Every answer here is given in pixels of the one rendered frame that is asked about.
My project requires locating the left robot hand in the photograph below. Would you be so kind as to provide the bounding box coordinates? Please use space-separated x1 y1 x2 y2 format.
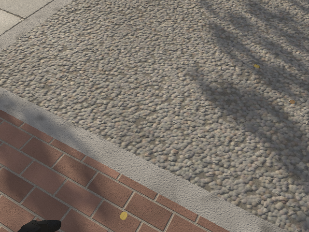
17 219 62 232

